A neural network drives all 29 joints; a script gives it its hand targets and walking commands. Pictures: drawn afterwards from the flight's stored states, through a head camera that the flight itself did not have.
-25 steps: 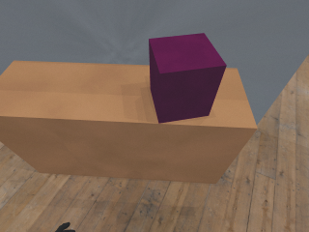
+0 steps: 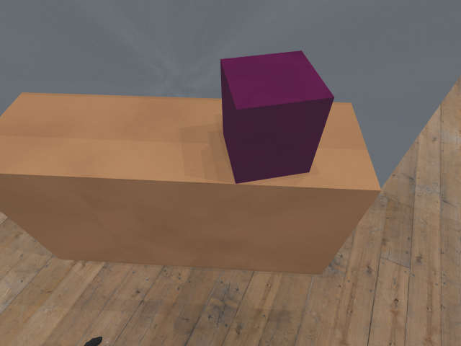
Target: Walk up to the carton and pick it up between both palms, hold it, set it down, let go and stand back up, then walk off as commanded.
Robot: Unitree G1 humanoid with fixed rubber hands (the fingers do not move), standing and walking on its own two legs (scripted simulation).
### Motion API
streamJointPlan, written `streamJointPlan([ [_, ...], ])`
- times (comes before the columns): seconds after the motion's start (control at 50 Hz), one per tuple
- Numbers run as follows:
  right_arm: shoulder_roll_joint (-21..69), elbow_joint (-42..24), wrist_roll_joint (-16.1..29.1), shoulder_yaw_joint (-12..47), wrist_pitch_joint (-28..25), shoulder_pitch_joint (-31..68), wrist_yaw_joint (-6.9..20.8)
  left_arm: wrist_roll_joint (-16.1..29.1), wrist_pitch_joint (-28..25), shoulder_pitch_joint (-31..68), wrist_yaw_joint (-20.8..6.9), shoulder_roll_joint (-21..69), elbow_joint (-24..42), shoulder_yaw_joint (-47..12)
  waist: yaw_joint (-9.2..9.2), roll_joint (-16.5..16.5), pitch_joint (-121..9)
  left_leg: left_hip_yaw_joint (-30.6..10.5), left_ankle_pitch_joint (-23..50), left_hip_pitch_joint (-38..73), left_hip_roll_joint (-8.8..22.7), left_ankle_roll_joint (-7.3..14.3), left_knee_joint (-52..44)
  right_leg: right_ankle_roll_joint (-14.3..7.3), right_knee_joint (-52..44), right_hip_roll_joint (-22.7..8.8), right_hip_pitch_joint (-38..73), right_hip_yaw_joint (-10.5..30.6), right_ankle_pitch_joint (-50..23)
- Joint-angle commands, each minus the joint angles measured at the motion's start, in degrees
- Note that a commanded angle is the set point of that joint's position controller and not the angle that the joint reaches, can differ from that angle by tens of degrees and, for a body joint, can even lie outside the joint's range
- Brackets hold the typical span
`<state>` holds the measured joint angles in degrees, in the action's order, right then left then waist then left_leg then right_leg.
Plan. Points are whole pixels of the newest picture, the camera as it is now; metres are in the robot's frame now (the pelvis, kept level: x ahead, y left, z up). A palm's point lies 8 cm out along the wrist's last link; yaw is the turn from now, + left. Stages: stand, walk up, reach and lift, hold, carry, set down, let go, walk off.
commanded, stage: stand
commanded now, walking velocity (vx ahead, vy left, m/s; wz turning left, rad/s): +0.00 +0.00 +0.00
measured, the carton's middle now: (267, 119) +0.64 -0.06 -0.01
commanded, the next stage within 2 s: none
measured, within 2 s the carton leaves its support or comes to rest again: neither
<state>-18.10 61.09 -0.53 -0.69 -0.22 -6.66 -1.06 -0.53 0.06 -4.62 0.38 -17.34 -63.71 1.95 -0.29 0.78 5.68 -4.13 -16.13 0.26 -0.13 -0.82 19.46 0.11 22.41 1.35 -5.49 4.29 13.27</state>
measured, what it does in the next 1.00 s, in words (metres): stands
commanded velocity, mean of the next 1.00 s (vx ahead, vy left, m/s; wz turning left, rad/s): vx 0.00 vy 0.00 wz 0.00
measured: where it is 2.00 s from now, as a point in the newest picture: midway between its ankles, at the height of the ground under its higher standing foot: outside the picture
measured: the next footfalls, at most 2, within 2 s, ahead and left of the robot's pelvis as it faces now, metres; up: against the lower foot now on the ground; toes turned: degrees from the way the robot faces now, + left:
none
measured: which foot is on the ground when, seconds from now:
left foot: down 0.00-1.00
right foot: down 0.00-1.00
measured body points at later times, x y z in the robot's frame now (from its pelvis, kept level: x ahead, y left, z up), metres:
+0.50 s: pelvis -0.02 +0.00 +0.00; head -0.01 -0.01 +0.45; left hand +0.06 +0.28 -0.13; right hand +0.05 -0.29 -0.14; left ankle -0.06 +0.13 -0.74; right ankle -0.01 -0.12 -0.74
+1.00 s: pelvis -0.04 -0.01 +0.00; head -0.03 -0.02 +0.45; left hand +0.04 +0.28 -0.13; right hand +0.02 -0.29 -0.14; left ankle -0.06 +0.13 -0.74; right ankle -0.01 -0.12 -0.74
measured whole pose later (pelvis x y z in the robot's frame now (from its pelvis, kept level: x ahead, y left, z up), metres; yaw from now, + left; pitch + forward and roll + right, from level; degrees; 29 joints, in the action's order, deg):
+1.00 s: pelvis -0.04 -0.01 +0.00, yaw -1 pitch -5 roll +0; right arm -18.4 62.6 -0.7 0.3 -0.5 -8.4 -0.2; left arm -0.3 -0.2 -5.6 -0.4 -17.4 -64.7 1.2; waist -0.1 1.1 6.1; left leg -3.5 -12.7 -1.4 0.4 -1.5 18.8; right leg -0.2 20.8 1.8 -6.9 4.9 8.9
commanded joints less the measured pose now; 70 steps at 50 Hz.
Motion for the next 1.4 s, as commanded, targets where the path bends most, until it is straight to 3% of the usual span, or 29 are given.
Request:
streamJointPlan([
  [0.0,-13.7,-4.4,-0.1,-2.7,-1.3,1.8,-0.8,-0.1,-1.3,2.2,0.7,-13.5,4.1,2.2,-0.09,-0.6,-7.5,-1.1,23.9,-2.9,6.2,1.0,-2.1,-2.0,-1.9,-6.8,4.6,2.8,-25.2],
  [0.16,-13.2,-4.1,0.1,-2.4,-1.2,1.0,-0.5,0.0,-1.4,1.8,0.6,-14.2,4.1,2.3,0.07,-1.3,-6.2,-1.5,19.5,-3.0,6.3,1.0,-3.1,-2.0,-2.7,-6.7,3.4,3.2,-21.4],
  [0.2,-12.9,-4.0,0.1,-2.3,-1.3,0.7,-0.5,-0.1,-1.4,1.8,0.5,-13.9,4.0,2.1,0.15,0.3,-5.6,-1.5,19.0,-3.1,6.2,1.1,-3.3,-2.1,-2.9,-6.9,2.6,3.7,-20.7],
  [0.26,-13.4,-4.2,0.0,-2.4,-1.4,0.8,-0.5,0.1,-1.4,2.4,0.5,-13.8,4.1,2.1,0.21,-1.8,-6.1,-1.6,17.8,-3.3,6.2,1.2,-3.2,-2.2,-3.2,-7.0,2.9,3.7,-20.6],
  [0.36,-13.4,-3.6,0.1,-2.3,-1.3,0.5,-0.4,0.3,-1.5,1.7,0.4,-13.8,3.8,2.0,0.17,0.5,-5.6,-1.5,17.1,-2.9,6.2,1.0,-3.6,-2.1,-3.6,-7.0,2.0,3.9,-19.3],
  [0.44,-13.1,-3.9,-0.1,-2.1,-1.5,0.8,-0.4,0.0,-1.5,1.7,0.2,-14.0,3.7,2.1,-0.10,-1.4,-5.5,-1.7,15.7,-3.7,6.4,1.2,-3.9,-2.2,-3.6,-6.9,2.7,3.9,-18.8],
  [0.62,-13.1,-3.2,0.1,-1.8,-1.5,0.5,-0.2,0.2,-1.5,1.5,0.3,-14.6,3.4,1.9,-0.02,0.0,-4.9,-1.8,14.0,-4.3,6.4,1.3,-4.3,-2.2,-4.3,-6.9,1.9,4.5,-16.9],
  [0.7,-13.2,-2.9,-0.1,-1.8,-1.4,0.2,0.0,0.3,-1.4,1.7,0.2,-13.7,3.2,1.6,0.02,-1.4,-4.7,-2.1,12.1,-4.3,6.4,1.4,-4.4,-2.2,-4.6,-7.0,1.1,4.6,-14.8],
  [0.84,-13.5,-2.4,0.0,-1.7,-1.5,-0.9,0.1,0.4,-1.6,1.0,0.0,-14.2,2.8,1.5,0.19,-0.7,-3.9,-2.0,8.9,-5.2,6.2,1.3,-4.9,-2.2,-5.8,-7.1,0.5,5.4,-12.0],
  [0.92,-14.1,-2.0,-0.3,-1.7,-1.6,-0.4,0.1,0.4,-1.6,1.1,-0.1,-14.2,2.9,1.4,-0.18,-1.9,-4.2,-2.4,8.3,-4.8,6.4,1.5,-5.1,-2.0,-5.9,-6.6,-0.2,5.0,-11.0],
  [0.96,-13.7,-2.4,-0.2,-1.7,-1.5,-0.1,0.2,0.2,-1.6,1.6,0.0,-14.7,2.8,1.6,0.21,-0.6,-4.3,-2.1,8.2,-5.5,6.2,1.4,-5.2,-2.1,-5.8,-6.9,0.2,5.4,-10.8],
  [1.12,-13.9,-1.9,-0.2,-1.7,-1.6,-0.2,0.3,0.2,-1.6,1.4,-0.1,-14.8,2.4,1.7,0.32,-1.6,-4.4,-2.5,6.9,-5.8,6.4,1.8,-5.1,-2.1,-6.4,-6.9,-0.4,5.3,-9.3],
  [1.14,-14.0,-1.9,-0.2,-1.7,-1.5,-0.6,0.2,0.4,-1.6,1.3,-0.1,-14.4,2.4,1.5,0.16,-0.4,-4.2,-2.4,6.9,-5.9,6.3,1.7,-5.2,-2.2,-6.4,-7.0,-0.4,5.6,-8.9],
  [1.38,-13.4,-1.5,0.2,-1.2,-1.8,-1.5,0.4,0.4,-1.6,1.7,-0.3,-15.2,2.2,1.6,0.38,-1.7,-5.2,-2.8,6.5,-6.2,6.2,1.6,-5.0,-2.2,-6.2,-7.1,-0.8,5.9,-7.0],
])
